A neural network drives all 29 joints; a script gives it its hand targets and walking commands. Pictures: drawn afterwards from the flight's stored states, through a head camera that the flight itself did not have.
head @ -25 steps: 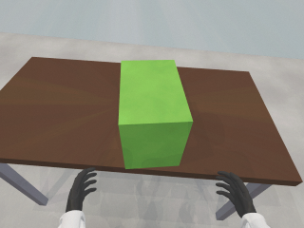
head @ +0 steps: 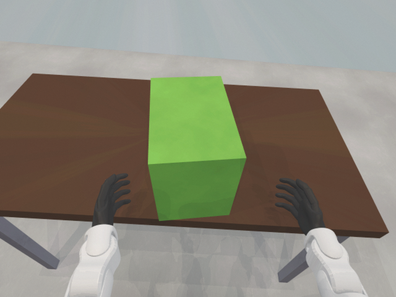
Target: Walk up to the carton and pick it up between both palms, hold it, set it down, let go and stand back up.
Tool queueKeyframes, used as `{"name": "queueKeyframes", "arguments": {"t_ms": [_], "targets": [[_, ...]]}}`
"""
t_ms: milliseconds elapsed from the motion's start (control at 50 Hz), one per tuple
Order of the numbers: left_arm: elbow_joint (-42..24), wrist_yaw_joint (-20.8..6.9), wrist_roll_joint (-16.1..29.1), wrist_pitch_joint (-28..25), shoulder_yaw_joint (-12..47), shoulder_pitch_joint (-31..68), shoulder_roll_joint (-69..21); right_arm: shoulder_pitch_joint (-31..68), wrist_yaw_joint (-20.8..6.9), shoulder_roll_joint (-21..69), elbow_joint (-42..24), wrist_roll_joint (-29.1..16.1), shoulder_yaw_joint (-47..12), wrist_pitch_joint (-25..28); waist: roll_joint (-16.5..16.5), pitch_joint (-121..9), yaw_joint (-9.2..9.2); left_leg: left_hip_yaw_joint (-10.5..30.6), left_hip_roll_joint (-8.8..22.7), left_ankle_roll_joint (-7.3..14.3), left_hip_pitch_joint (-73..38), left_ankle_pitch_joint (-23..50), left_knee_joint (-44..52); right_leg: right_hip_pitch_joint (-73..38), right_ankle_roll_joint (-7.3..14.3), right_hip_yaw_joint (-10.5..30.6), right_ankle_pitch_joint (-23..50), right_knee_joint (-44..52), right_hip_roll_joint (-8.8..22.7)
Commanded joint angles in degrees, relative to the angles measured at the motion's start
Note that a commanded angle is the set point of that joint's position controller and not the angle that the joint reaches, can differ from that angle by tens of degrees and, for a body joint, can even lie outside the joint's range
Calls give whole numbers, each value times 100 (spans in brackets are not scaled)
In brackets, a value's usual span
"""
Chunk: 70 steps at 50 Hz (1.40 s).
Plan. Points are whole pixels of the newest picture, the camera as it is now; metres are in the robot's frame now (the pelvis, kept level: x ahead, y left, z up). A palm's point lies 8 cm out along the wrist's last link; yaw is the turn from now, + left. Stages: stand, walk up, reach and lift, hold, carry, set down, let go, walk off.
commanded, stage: reach and lift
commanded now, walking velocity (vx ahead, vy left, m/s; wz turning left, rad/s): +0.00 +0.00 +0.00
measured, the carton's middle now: (190, 147) +0.45 +0.03 +0.02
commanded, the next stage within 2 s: none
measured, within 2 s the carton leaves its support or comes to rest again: neither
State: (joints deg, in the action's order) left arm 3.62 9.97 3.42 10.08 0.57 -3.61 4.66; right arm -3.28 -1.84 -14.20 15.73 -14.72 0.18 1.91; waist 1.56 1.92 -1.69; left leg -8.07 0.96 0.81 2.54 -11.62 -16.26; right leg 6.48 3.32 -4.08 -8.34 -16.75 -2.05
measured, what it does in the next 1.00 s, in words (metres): stands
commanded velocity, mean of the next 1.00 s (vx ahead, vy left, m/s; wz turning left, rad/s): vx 0.00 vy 0.00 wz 0.00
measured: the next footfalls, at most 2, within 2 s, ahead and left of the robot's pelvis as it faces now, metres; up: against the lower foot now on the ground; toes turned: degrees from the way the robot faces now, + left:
none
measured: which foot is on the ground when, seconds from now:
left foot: down 0.00-1.00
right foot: down 0.00-1.00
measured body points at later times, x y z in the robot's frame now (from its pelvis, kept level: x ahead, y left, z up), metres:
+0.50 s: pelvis -0.02 -0.01 +0.00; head +0.01 -0.01 +0.45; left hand +0.34 +0.19 +0.09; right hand +0.36 -0.21 +0.08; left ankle -0.03 +0.10 -0.75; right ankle +0.01 -0.08 -0.75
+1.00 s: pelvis -0.01 -0.01 +0.00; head +0.02 -0.01 +0.45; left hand +0.40 +0.20 +0.14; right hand +0.43 -0.20 +0.13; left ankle -0.03 +0.10 -0.75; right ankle +0.01 -0.08 -0.75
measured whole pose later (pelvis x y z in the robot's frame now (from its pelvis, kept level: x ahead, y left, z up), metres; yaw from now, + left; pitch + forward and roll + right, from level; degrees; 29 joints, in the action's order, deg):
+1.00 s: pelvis -0.01 -0.01 +0.00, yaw +1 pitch +6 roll +0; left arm 27.9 7.1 5.8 26.9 -8.1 40.8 12.0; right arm 42.9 2.7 -20.8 40.6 -20.5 -2.6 -13.6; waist 0.0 -3.3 -1.3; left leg -6.2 1.7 0.3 15.5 -10.7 -20.2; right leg 17.7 3.9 -5.8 -6.7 -17.9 -2.4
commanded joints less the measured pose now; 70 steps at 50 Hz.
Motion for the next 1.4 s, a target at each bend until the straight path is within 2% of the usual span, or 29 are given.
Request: {"name": "queueKeyframes", "arguments": {"t_ms": [0, 80, 200, 260, 340, 360, 380, 400, 420, 500, 540, 620, 660, 680, 720, 740, 800, 900, 920, 940, 980, 1040, 1080, 1100, 1160, 1200, 1220, 1320, 1380], "targets": [[-1310, -69, -24, 326, -210, 1261, 178, 1273, 109, -676, -1376, 10, 317, -73, 91, -1136, 15, 732, -12, -126, 41, 1361, 192, -686, -65, 786, 1430, 85, 80], [-1584, -79, 91, 762, -410, 1705, 274, 1720, 135, -906, -1240, -61, 329, -415, -164, -1499, 5, 678, -24, -154, -72, 1348, 142, -522, -55, 756, 1293, 111, 154], [-1682, -233, -49, 1366, -775, 1904, 327, 2065, 233, -1066, -1022, -63, 247, -773, 161, -1489, 117, 756, -63, -145, -161, 1822, 140, -744, -140, 697, 2211, 8, 51], [-1726, -304, -5, 1597, -834, 2474, 382, 2692, 214, -1158, -1041, -282, 216, -824, -19, -1588, 92, 625, -91, -211, -280, 1957, 37, -605, -136, 658, 1933, 30, 18], [-1115, -385, 7, 1682, -915, 3218, 601, 3447, 250, -1108, -944, -232, 197, -992, 214, -1548, 30, 568, -57, -9, 481, 742, 190, -679, -260, 786, 1427, -68, 194], [-977, -364, 202, 1640, -864, 4200, 731, 4302, 231, -1303, -826, -202, 336, -1041, 207, -1803, 178, 540, -31, 65, 762, 365, 164, -518, -281, 779, 1039, -83, 282], [-772, -306, 189, 1544, -821, 3965, 712, 4047, 179, -1138, -525, -193, 237, -1075, 74, -1972, 20, 525, -38, 81, 734, 208, 188, -485, -228, 833, 739, -87, 297], [-577, -256, 277, 1493, -779, 4772, 776, 4684, 158, -1277, -562, -163, 354, -1091, 28, -2294, 65, 496, -27, 91, 877, 24, 180, -397, -240, 777, 594, -142, 267], [-295, -222, 139, 1469, -714, 4118, 638, 4253, 115, -1113, -153, -317, 110, -1130, 147, -2064, -94, 615, 39, 127, 633, 471, 187, -441, -236, 721, 798, -182, 170], [-469, -134, -79, 1652, -935, 4259, 735, 4451, 200, -1433, 40, -441, 99, -1139, 10, -2815, 8, 645, -42, -47, 379, 1290, -30, -797, -277, 671, 1841, -225, 71], [-517, -184, 60, 1738, -1058, 4759, 1047, 5026, 337, -1434, -127, -445, 80, -1182, 226, -3039, 154, 606, -96, -25, 518, 1410, -176, -957, -468, 790, 2318, -337, 116], [446, -323, -109, 1943, -1219, 5023, 1112, 5335, 364, -1503, 486, -516, -60, -1447, 146, -2473, 39, 606, -115, 17, 970, 1189, -31, -1088, -491, 800, 2324, -345, 150], [374, -331, -29, 1820, -1252, 5477, 1207, 5641, 409, -1382, 543, -459, -16, -1471, 281, -2675, -75, 571, -97, 54, 1295, 760, 29, -1182, -508, 907, 2046, -306, 272], [431, -342, -31, 1773, -1279, 5552, 1337, 5629, 426, -1360, 754, -516, -88, -1489, 307, -2741, 21, 604, -69, 48, 1303, 771, 39, -1229, -542, 798, 2163, -337, 268], [875, -315, 100, 1630, -1091, 6036, 1300, 6176, 407, -1335, 824, -570, -72, -1457, 148, -2784, 49, 608, -86, 53, 1310, 793, -50, -1053, -489, 789, 1887, -426, 193], [1209, -322, 50, 1578, -1029, 5949, 1241, 6184, 359, -1268, 972, -538, -180, -1481, 124, -2801, -99, 568, -67, 49, 1222, 845, -21, -898, -468, 757, 1801, -392, 156], [1251, -262, 145, 1485, -946, 6495, 1343, 6667, 296, -1474, 1270, -492, 66, -1418, -97, -3268, -94, 649, -23, -37, 1108, 940, -186, -771, -464, 706, 1663, -344, 211], [1237, -275, 170, 1469, -1046, 6959, 1454, 7182, 461, -1672, 1380, -537, 165, -1272, 32, -3754, 165, 688, -79, -82, 893, 1472, -314, -1093, -525, 564, 2411, -445, 27], [1300, -249, 221, 1434, -996, 6958, 1412, 7268, 466, -1685, 1319, -569, 154, -1253, 6, -3820, 26, 651, -84, -59, 949, 1601, -374, -1082, -509, 586, 2550, -501, 36], [1397, -268, 285, 1387, -982, 7046, 1632, 7285, 467, -1701, 1590, -536, 132, -1274, 202, -3728, 209, 687, -45, -127, 1012, 1718, -336, -1031, -510, 516, 2551, -482, -29], [1644, -317, 217, 1363, -1019, 6991, 1506, 7228, 505, -1555, 1840, -530, -36, -1324, 209, -3567, 73, 734, -67, -45, 1160, 1680, -338, -1200, -512, 637, 2676, -407, 24], [1766, -266, 180, 1372, -1067, 7401, 1528, 7710, 468, -1594, 1926, -670, -32, -1293, -73, -3637, -47, 685, -77, -128, 1093, 1697, -396, -1021, -538, 605, 2569, -452, 22], [2165, -252, 209, 1371, -957, 7729, 1608, 8018, 402, -1767, 2446, -665, 18, -1320, -132, -3400, 87, 713, -24, -180, 1142, 1513, -332, -796, -467, 498, 2219, -461, 11], [2160, -196, 278, 1298, -928, 7868, 1539, 8127, 376, -1779, 2507, -604, 97, -1287, -236, -3572, -43, 704, -10, -173, 1024, 1502, -410, -714, -398, 576, 1968, -428, 12], [2398, -47, 387, 1169, -682, 8354, 1589, 8362, 271, -1787, 2719, -637, 155, -1258, -493, -4080, 21, 758, 51, -235, 570, 1707, -614, 37, -333, 321, 1703, -409, -66], [2508, -72, 375, 1222, -646, 8185, 1544, 8538, 234, -1886, 2869, -663, -15, -1275, -135, -4056, 119, 878, 81, -300, 373, 2264, -772, 25, -306, 311, 1922, -346, -117], [2787, -111, 298, 1272, -679, 8122, 1538, 8519, 214, -1880, 3050, -655, 17, -1285, -220, -3927, -19, 890, 103, -295, 510, 2312, -735, -125, -299, 395, 1974, -312, -114], [3206, -209, 240, 1068, -844, 8248, 1571, 8602, 191, -1614, 3301, -478, -68, -1273, 85, -3863, -160, 809, 12, -132, 1135, 1737, -486, -726, -420, 474, 2211, -346, -11], [3803, -321, 85, 879, -949, 8164, 1555, 8654, 305, -1467, 3622, -388, -130, -1191, 255, -3502, -86, 734, -65, -109, 1614, 1520, -364, -1119, -507, 524, 2324, -421, 84]]}}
